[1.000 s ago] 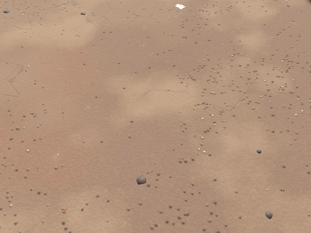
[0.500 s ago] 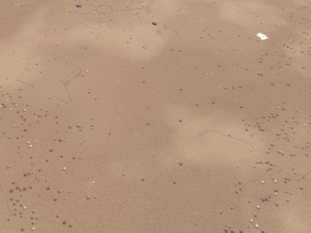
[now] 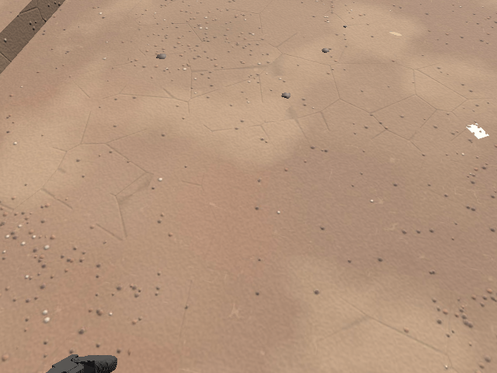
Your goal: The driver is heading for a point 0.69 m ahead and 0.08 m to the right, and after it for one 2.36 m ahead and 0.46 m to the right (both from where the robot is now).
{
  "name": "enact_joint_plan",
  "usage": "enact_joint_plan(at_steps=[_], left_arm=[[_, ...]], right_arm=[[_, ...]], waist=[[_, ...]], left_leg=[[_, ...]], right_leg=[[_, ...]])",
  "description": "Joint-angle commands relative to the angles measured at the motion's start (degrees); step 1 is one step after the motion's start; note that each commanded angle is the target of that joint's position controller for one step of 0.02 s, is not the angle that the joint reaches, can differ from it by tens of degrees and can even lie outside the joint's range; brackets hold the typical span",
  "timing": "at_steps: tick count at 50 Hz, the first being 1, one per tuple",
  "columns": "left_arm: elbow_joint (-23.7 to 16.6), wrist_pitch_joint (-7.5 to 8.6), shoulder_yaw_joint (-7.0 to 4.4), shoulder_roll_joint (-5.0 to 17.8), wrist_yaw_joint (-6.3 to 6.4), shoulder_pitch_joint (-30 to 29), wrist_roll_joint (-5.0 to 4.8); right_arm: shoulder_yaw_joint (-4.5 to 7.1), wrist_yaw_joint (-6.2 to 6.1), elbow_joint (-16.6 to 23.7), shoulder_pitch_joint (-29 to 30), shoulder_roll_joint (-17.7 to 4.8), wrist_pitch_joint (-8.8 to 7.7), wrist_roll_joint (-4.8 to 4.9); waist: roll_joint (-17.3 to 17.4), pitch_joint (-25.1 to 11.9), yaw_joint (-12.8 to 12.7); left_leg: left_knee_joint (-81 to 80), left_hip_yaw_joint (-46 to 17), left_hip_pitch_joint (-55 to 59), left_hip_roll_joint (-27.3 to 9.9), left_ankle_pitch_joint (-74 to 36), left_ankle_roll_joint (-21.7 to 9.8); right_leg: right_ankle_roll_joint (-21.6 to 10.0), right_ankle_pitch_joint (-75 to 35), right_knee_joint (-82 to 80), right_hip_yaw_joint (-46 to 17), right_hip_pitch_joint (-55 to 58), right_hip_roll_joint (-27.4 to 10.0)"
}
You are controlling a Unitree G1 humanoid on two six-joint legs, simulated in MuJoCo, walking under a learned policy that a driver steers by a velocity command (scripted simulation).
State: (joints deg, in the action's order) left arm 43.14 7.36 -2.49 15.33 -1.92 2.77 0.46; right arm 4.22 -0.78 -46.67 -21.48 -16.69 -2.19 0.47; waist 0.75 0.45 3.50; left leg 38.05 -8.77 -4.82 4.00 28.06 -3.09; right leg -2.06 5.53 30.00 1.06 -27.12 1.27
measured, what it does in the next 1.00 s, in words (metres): walks ahead: left foot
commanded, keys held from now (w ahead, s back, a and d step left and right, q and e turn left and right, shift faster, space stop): w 0.50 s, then w+e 0.50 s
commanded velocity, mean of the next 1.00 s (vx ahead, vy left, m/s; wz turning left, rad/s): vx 0.50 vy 0.00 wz -0.14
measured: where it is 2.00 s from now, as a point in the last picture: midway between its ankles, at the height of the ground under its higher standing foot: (285, 203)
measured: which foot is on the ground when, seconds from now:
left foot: up 0.00-0.48, down 0.50-1.00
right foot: down 0.00-0.50, up 0.52-1.00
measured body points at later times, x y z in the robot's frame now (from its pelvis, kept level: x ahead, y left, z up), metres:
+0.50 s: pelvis +0.28 +0.03 +0.00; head +0.31 +0.03 +0.45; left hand +0.24 +0.31 -0.13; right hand +0.52 -0.20 -0.07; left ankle +0.40 +0.13 -0.73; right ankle +0.11 -0.11 -0.72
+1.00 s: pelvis +0.54 +0.01 +0.00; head +0.57 +0.00 +0.45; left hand +0.78 +0.20 -0.09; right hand +0.50 -0.27 -0.13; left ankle +0.40 +0.14 -0.72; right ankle +0.67 -0.13 -0.70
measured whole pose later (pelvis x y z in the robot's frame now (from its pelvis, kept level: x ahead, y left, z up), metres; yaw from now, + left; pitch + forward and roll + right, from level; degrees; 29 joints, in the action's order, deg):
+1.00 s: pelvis +0.54 +0.01 +0.00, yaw -13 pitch +2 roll +2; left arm 42.5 1.8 -2.8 14.4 -3.3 4.6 -1.1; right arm 4.2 -0.9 -50.7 -18.5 -15.7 -3.3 0.5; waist -1.5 1.5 3.9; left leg 14.6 14.7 6.5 0.0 22.4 1.0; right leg -3.7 4.1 35.9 2.3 -34.3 -3.4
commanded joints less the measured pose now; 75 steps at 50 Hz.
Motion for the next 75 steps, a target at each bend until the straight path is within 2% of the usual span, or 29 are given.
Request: enact_joint_plan(at_steps=[1, 2, 4, 8, 15, 20, 22, 24, 25, 26, 27, 28, 30, 32, 37, 46, 49, 51, 52, 53, 54, 55, 56, 57, 59, 62, 67, 71, 75], left_arm=[[2.31, -0.31, -3.48, 10.5, -0.14, 21.26, -1.65], [1.46, -0.66, -2.78, 8.39, 0.13, 16.81, -1.55], [0.51, -1.17, -1.99, 6.82, 0.27, 11.23, -0.16], [1.65, -0.7, -1.69, 6.7, 0.42, 11.21, -0.47], [4.45, -1.79, -2.32, 9.54, 1.48, 16.05, -1.44], [7.01, -3.21, -2.51, 10.29, 1.74, 20.14, -1.82], [7.35, -3.81, -2.87, 11.27, 2.05, 19.54, -1.86], [6.99, -4.29, -2.65, 10.99, 2.32, 17.83, -1.79], [5.54, -4.15, -1.56, 8.62, 2.45, 17.45, -0.63], [4.78, -2.97, 0.64, 1.56, 1.97, 24.89, -0.56], [5.9, -1.94, -0.38, 6.21, 1.6, 22.65, -1.72], [4.06, -1.47, -1.51, 9.72, 1.37, 17.21, -3.21], [3.19, -1.82, -1.71, 8.72, 1.72, 12.62, -2.35], [4.22, -3.54, -1.9, 6.78, 1.9, 15.52, -2.23], [2.71, -5.19, -2.01, 4.59, 2.05, 11.97, -1.85], [-4.05, -4.59, -0.81, 2.44, -0.92, -2.89, -1.55], [-5.89, -4.79, -1.6, 4.04, -1.84, -2.02, -1.63], [-4.41, -5.08, -3.57, 7.39, -1.73, 7.39, -1.84], [-2.07, -5.24, -5.55, 10.89, -0.91, 16.9, -1.9], [-0.81, -5.84, -7.24, 16.84, 0.53, 22.81, -1.94], [-2.74, -5.01, -6.92, 18.93, 0.24, 20.23, -1.86], [-2.91, -4.49, -5.42, 13.58, 0.02, 20.7, -1.49], [-2.83, -3.97, -4.76, 11.07, 0.11, 18.61, -1.45], [-3.36, -3.74, -4.33, 9.69, 0.14, 14.69, -1.58], [-5.22, -3.68, -3.19, 6.58, 0.61, 9.77, -0.66], [-4.72, -3.18, -3.38, 7.85, 1.34, 10.62, -0.72], [-2.56, -3.3, -3.45, 9.02, 2.27, 14.51, -1.1], [-0.27, -3.45, -3.46, 9.41, 2.13, 18.09, -1.45], [1.03, -4.35, -3.86, 10.19, 2.61, 18.51, -1.37]], right_arm=[[0.05, 0.23, 4.07, -4.75, -5.51, -2.05, 1.09], [0.63, 0.41, 5.67, 1.8, -7.68, -2.32, 1.49], [0.69, 0.4, 6.98, 6.94, -6.64, -2.66, 0.15], [0.3, 0.5, 6.74, 5.25, -3.26, -1.83, 0.0], [-0.92, 1.23, 9.85, 17.9, -1.03, -2.45, 0.03], [-0.87, 2.66, 12.46, 24.38, -1.99, -3.1, 0.65], [-0.39, 3.0, 12.32, 22.56, -3.36, -3.34, 0.54], [1.58, 2.53, 8.74, 10.5, -7.01, -3.36, 0.08], [2.78, 1.91, 6.61, -0.06, -10.74, -3.2, -0.59], [3.74, 1.9, 5.57, -3.53, -15.36, -2.81, -0.83], [2.39, 1.87, 5.69, -4.49, -9.85, -2.58, -0.34], [1.52, 1.67, 5.86, -0.56, -7.78, -2.67, -0.33], [0.61, 1.78, 6.07, 6.47, -4.87, -3.0, -0.83], [0.33, 2.03, 5.57, 9.34, -3.24, -4.0, -1.22], [1.15, 1.2, 2.63, 8.4, -5.09, -4.94, -1.67], [1.98, -0.09, -1.46, 2.51, -8.12, -2.55, -0.2], [2.53, -0.56, -1.45, 3.57, -9.93, -1.12, 0.38], [2.83, -1.14, -0.93, 4.98, -11.26, -0.12, 0.54], [2.5, -1.39, -0.48, 5.7, -10.87, -0.07, 0.64], [1.01, -1.2, 1.42, 3.51, -6.1, -0.91, -1.11], [-0.87, -0.24, 3.82, 1.54, -1.62, -3.26, -1.1], [0.3, 0.8, 4.78, 8.2, -6.68, -5.24, 1.04], [0.25, 1.19, 5.91, 11.3, -7.02, -6.26, 2.09], [0.24, 0.78, 5.37, 11.52, -6.36, -6.59, 1.02], [1.06, 0.59, 4.38, 9.85, -7.3, -5.35, -0.55], [0.55, 0.62, 4.32, 9.25, -4.83, -3.57, -1.1], [-0.76, 1.23, 6.62, 19.08, -2.47, -3.72, -0.71], [-0.7, 2.19, 8.22, 24.13, -3.71, -4.3, 0.11], [-0.07, 2.9, 8.31, 21.6, -5.64, -4.94, -0.04]], waist=[[-13.15, -16.93, -8.8], [-7.94, -8.66, -9.01], [-2.84, -1.54, -6.39], [-5.77, -1.35, -3.66], [-4.35, 1.21, -7.34], [-4.81, 3.21, -8.55], [-5.63, 2.01, -6.58], [-5.03, -5.57, 0.02], [-0.78, -13.94, 4.1], [14.13, -21.47, 1.19], [11.54, -22.15, 3.45], [8.02, -12.66, 3.18], [3.21, -3.94, -0.29], [5.27, -2.25, -3.42], [2.6, 1.04, -3.96], [1.0, 5.3, 1.25], [3.25, 2.96, -1.06], [4.76, -3.09, -6.86], [2.94, -7.92, -11.85], [-7.87, -13.21, -11.52], [-14.84, -20.68, -7.14], [-7.68, -18.89, -10.84], [-5.93, -11.59, -9.96], [-0.93, -6.92, -6.94], [-2.17, -3.8, -3.26], [-2.66, -2.7, -2.44], [-4.43, -0.18, -6.58], [-4.94, 2.02, -8.69], [-6.54, 1.53, -6.3]], left_leg=[[35.85, -2.46, -36.83, -0.81, 4.56, 0.7], [36.21, -0.58, -39.67, -3.54, -0.71, 0.52], [30.45, 2.58, -36.71, -7.9, -8.22, 0.86], [22.12, 4.54, -32.03, -10.55, -11.57, 2.25], [-1.02, 7.71, -29.99, -9.05, -31.34, 3.78], [-7.71, 7.83, -30.66, -7.47, -28.92, 1.92], [-9.45, 8.42, -26.98, -6.44, -24.89, 0.33], [-11.65, 10.88, -8.94, -3.89, -25.43, -2.57], [-8.78, 2.22, 8.53, -12.18, -28.12, -6.12], [-12.96, -23.78, 28.86, -26.08, -17.54, -15.09], [-18.51, -31.4, 27.98, -27.08, -9.68, -14.76], [-19.98, -22.72, 20.37, -25.27, -9.81, -12.01], [-23.91, -10.63, 5.32, -20.89, -17.33, -9.53], [-27.83, -4.03, -2.08, -18.62, -21.27, -8.53], [-31.43, 6.48, -3.45, -18.28, -29.92, -8.52], [-28.93, 17.4, 8.43, -19.81, -36.69, -5.67], [-21.14, 19.63, 12.46, -20.75, -57.07, -3.99], [-6.64, 21.24, 11.11, -19.56, -72.12, -2.25], [6.58, 22.35, 3.65, -17.12, -66.44, -0.07], [26.38, 22.44, -15.96, -12.0, -34.73, 2.97], [42.01, 10.43, -34.28, -0.19, 6.18, 5.04], [43.64, 2.55, -40.78, -3.89, 3.51, 3.62], [40.21, 3.46, -42.32, -6.36, -1.35, 2.24], [34.28, 3.78, -39.42, -8.86, -5.31, 2.09], [28.08, 3.99, -32.06, -11.22, -9.26, 3.07], [21.02, 6.04, -29.82, -11.38, -13.87, 5.6], [0.17, 7.75, -26.84, -8.92, -33.35, 6.25], [-6.66, 7.04, -28.27, -7.71, -34.78, 4.54], [-9.8, 7.46, -26.49, -6.49, -25.85, 1.05]], right_leg=[[-14.49, 19.97, -12.1, -43.11, 47.18, -22.47], [-12.18, 19.49, -13.37, -35.1, 39.56, -20.82], [-11.12, 7.5, -16.01, -25.32, 26.31, -16.9], [-11.69, -4.41, -20.0, -16.47, 19.97, -13.89], [-9.28, -9.5, -22.04, -6.54, 19.92, -10.82], [-8.47, -10.76, -18.7, -7.85, 27.53, -14.77], [-7.37, -17.32, -15.18, -7.89, 30.13, -15.78], [-5.07, -31.56, -1.36, -4.44, 27.58, -12.21], [-3.03, -20.48, 14.44, -2.2, 16.97, -9.28], [0.83, 15.35, 35.73, -0.71, -6.83, 0.87], [0.35, 27.72, 42.96, -8.48, -13.6, -0.08], [-0.24, 23.74, 44.64, -8.5, -17.29, -2.78], [0.15, 15.15, 39.03, -6.6, -13.98, -7.12], [0.77, 11.13, 36.14, -7.2, -7.91, -8.98], [2.44, 0.41, 28.32, -8.82, -12.74, -8.84], [0.0, -6.94, 7.13, -0.83, -14.7, -6.87], [-2.68, 1.56, 5.84, 3.35, -9.69, -3.45], [-5.49, 5.34, 5.08, 6.13, 3.66, 1.14], [-7.9, 1.6, 0.88, 4.18, 18.8, 2.39], [-13.42, 1.8, -0.06, -16.18, 37.58, -9.74], [-24.16, 8.93, -9.87, -48.45, 50.05, -21.07], [-21.02, 10.09, -12.79, -44.5, 49.64, -19.79], [-18.54, 7.11, -12.78, -35.39, 42.52, -17.6], [-16.27, 2.11, -13.1, -29.0, 33.55, -14.77], [-15.01, -6.93, -15.39, -22.38, 22.48, -12.03], [-15.24, -14.94, -17.87, -16.69, 16.35, -10.79], [-10.9, -9.53, -18.74, -9.86, 14.32, -7.07], [-10.53, -4.38, -17.25, -13.02, 20.3, -10.7], [-8.61, -14.02, -11.61, -15.24, 28.06, -14.02]])
Keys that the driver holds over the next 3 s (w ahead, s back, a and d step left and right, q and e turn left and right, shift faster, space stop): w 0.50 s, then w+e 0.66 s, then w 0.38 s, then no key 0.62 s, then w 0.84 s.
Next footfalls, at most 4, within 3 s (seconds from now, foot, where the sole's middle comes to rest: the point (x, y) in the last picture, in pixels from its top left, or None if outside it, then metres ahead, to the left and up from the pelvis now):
0.50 left None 0.44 0.14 -0.76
1.04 right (292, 288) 0.71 -0.13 -0.76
1.54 left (251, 193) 1.06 -0.04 -0.76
1.96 right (326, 196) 1.03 -0.28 -0.76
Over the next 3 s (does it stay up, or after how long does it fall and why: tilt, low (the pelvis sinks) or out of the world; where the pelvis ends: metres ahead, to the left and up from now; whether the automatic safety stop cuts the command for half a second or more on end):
stays up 1.27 -0.15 0.03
